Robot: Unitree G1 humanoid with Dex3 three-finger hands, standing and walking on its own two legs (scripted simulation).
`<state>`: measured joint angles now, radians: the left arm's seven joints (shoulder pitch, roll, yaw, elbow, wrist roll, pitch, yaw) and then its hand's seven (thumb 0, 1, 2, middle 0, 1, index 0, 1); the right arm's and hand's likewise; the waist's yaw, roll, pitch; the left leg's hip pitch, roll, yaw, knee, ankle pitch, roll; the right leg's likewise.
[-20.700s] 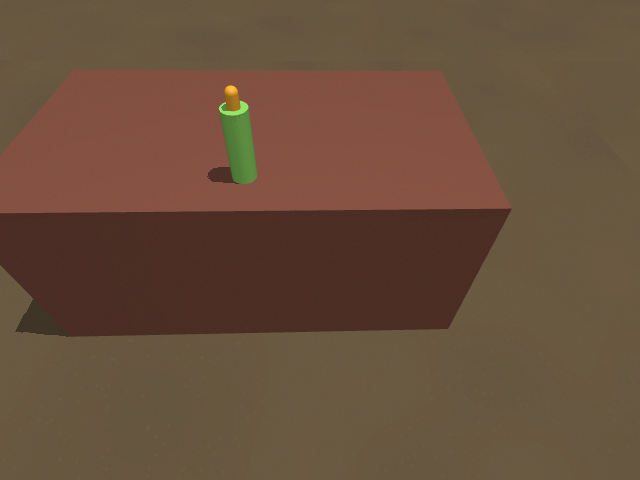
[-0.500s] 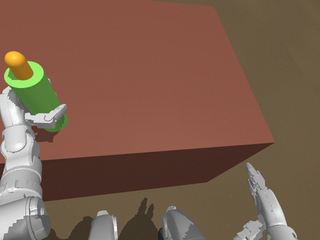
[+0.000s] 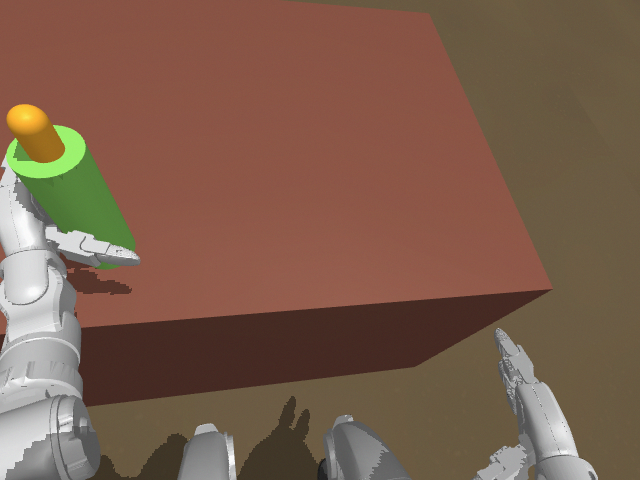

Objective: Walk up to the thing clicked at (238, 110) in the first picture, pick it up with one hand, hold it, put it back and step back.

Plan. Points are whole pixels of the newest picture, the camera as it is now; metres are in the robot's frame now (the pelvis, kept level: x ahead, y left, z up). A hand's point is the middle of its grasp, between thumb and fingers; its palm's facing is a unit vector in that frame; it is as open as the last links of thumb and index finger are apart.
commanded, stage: withdraw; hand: left
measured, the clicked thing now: (75, 195) +0.46 +0.23 +0.05
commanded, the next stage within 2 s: rise in 0.30 s
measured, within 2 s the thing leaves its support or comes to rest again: neither
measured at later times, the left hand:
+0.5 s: hand out of the picture +0.46 +0.31 +0.11, palm faces +0.28 -0.95 -0.14, open 17.7 cm
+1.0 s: hand out of the picture +0.32 +0.31 +0.08, palm faces +0.35 -0.86 -0.38, open 17.3 cm
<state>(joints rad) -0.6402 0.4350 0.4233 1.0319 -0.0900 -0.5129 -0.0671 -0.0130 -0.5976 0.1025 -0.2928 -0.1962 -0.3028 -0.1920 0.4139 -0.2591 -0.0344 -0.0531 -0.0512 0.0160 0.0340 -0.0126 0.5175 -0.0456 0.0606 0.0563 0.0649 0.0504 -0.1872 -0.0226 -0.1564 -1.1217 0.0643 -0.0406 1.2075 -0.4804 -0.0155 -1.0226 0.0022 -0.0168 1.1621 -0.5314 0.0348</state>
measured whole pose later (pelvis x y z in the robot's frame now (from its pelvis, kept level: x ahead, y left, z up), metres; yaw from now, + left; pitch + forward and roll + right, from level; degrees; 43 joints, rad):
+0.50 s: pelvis +0.02 +0.00 +0.04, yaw +0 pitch +18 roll -3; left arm -0.65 0.62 0.45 1.05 -0.07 -0.25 -0.17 -0.01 -0.59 0.01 -0.05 -0.03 -0.07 -0.02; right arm 0.38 -0.24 -0.01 0.13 0.01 0.08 0.00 -0.01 0.54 -0.04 0.06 0.06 0.06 0.05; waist -0.12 0.00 -0.15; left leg -0.89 0.06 -0.01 1.02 -0.44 -0.01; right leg -0.80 -0.01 0.00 0.97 -0.48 0.04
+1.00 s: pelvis +0.04 +0.01 +0.07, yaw +1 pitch +10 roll -1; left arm 0.04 0.41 0.30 0.36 -0.04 0.02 0.07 -0.01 -0.49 0.03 -0.06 -0.03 -0.06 -0.04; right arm 0.41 -0.26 -0.06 0.19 0.08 0.08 -0.03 -0.01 0.47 -0.07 0.06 0.06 0.06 0.05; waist -0.01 0.01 -0.14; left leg -0.60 0.04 0.01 0.82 -0.40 0.00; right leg -0.51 -0.03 0.01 0.78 -0.44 0.05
